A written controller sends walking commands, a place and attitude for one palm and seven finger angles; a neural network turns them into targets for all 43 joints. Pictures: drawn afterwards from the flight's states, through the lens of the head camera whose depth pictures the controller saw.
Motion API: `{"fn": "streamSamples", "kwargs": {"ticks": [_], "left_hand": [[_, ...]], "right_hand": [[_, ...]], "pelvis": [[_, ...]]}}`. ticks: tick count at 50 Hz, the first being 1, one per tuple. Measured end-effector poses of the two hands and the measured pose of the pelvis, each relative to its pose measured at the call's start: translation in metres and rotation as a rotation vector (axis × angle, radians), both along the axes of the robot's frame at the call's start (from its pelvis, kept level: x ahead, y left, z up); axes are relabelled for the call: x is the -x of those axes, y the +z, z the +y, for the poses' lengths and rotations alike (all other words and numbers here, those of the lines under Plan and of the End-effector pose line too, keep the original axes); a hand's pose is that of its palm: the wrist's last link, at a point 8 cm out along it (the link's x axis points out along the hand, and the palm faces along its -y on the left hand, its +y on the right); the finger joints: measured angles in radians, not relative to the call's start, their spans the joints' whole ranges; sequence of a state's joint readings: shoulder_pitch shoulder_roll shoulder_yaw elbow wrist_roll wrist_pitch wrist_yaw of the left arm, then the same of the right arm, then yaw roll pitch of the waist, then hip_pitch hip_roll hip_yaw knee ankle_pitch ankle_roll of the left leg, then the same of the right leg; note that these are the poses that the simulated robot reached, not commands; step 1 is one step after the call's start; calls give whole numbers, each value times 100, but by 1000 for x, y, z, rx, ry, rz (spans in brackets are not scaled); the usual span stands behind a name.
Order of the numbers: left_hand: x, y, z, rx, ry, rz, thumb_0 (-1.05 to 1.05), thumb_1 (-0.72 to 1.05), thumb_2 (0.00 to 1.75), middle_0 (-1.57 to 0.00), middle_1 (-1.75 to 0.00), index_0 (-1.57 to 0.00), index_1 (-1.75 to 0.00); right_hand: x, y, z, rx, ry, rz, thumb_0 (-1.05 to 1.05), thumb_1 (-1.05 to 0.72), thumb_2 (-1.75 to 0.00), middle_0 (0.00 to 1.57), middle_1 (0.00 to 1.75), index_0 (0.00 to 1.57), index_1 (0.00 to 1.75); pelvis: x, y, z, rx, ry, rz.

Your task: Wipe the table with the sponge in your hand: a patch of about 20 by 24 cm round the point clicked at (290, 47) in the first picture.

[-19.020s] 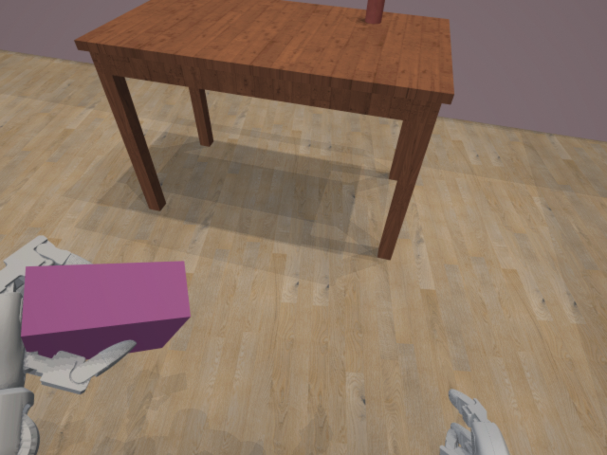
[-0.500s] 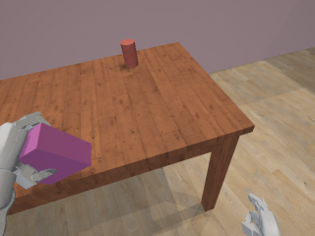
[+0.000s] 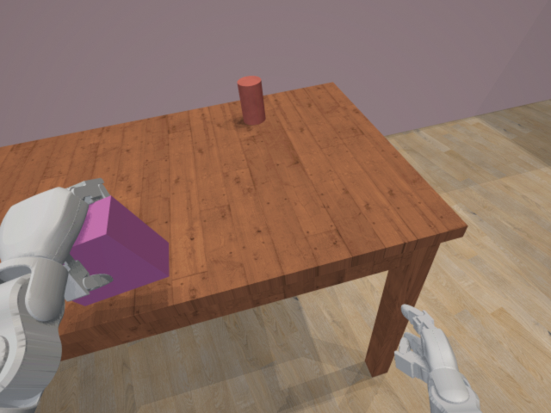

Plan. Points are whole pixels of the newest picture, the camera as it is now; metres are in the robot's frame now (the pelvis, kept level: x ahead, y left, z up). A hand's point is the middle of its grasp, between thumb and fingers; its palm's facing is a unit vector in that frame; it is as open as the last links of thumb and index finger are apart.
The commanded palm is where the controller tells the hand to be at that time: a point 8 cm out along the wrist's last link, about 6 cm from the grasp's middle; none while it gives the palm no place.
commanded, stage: turn the palm down, sponge in hand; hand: left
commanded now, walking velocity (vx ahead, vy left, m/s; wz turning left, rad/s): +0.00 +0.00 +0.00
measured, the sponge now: (108, 262) +0.24 +0.28 +0.13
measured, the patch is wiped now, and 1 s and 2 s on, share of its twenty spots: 0.00 0.00 0.00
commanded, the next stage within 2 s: move the sponge above the wiping area in 0.68 s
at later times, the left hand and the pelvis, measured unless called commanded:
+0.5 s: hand (99, 245) +0.23 +0.27 +0.18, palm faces +0.20 -0.07 -0.98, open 9.8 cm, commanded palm +0.19 +0.26 +0.25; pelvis -0.01 -0.02 +0.00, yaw +0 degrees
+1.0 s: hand (104, 247) +0.24 +0.27 +0.17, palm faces +0.17 -0.06 -0.98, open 9.8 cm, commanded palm +0.20 +0.26 +0.24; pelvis -0.01 -0.03 +0.00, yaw -1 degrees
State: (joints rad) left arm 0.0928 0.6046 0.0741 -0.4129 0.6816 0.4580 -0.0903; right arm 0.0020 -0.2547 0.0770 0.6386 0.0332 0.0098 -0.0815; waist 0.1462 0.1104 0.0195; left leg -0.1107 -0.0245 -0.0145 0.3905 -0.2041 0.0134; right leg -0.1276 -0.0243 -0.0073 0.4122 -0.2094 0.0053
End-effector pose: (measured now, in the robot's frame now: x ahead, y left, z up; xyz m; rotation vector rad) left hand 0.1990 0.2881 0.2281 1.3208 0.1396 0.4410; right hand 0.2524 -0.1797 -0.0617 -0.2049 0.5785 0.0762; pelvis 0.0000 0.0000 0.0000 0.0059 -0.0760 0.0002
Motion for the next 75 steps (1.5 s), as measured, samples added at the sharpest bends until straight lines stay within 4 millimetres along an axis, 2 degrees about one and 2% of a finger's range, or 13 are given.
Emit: {"fn": "streamSamples", "kwargs": {"ticks": [11,19,30,41,46,54,61,75], "left_hand": [[-2,4,-7,-71,41,27,-1,-47,103,-76,-135,-76,-135],[-2,-1,-21,-101,26,46,0,-47,103,-76,-135,-76,-135],[-1,1,-33,-108,26,35,0,-47,103,-76,-135,-76,-135],[0,1,-40,-110,19,32,0,-47,103,-76,-135,-76,-135],[-1,-2,-35,-115,36,42,0,-47,103,-76,-135,-76,-135],[-17,-13,-27,-119,46,99,0,-47,103,-76,-135,-76,-135],[-26,-15,-21,-137,41,119,0,-47,103,-76,-135,-76,-135],[-40,-27,-7,-127,44,162,0,-47,103,-76,-135,-76,-135]], "right_hand": [[1,-3,-2,-21,19,21,1,-91,-89,21,30,20,30],[6,-8,-15,-22,9,32,1,-91,-89,21,30,20,30],[9,-10,-36,-19,-22,23,1,-91,-89,21,30,20,30],[12,-8,-43,-24,-39,3,1,-91,-89,20,30,20,30],[15,-9,-42,-20,-41,6,1,-91,-89,20,30,20,30],[23,-13,-40,-5,-41,25,1,-91,-89,20,30,20,30],[29,-16,-39,-4,-49,49,1,-91,-89,21,30,20,30],[29,-21,-33,15,-53,83,1,-91,-89,21,30,20,30]], "pelvis": [[5,0,-6,-4,0,-2],[6,0,-15,-7,-1,-5],[6,-2,-24,-10,-9,-10],[10,-3,-28,-13,-16,-14],[12,-3,-28,-13,-13,-15],[15,-3,-26,-13,-6,-14],[13,-2,-21,-12,-12,-8],[7,-1,-13,-8,-4,5]]}}
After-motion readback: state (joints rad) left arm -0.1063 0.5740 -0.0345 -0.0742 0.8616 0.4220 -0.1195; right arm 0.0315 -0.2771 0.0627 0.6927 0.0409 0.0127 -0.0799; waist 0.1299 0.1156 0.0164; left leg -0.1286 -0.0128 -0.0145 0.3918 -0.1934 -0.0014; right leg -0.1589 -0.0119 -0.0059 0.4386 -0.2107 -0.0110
